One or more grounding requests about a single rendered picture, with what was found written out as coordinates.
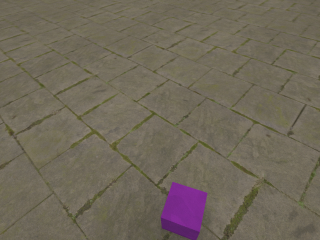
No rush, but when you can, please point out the carton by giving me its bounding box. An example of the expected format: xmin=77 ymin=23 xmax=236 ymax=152
xmin=160 ymin=182 xmax=208 ymax=240

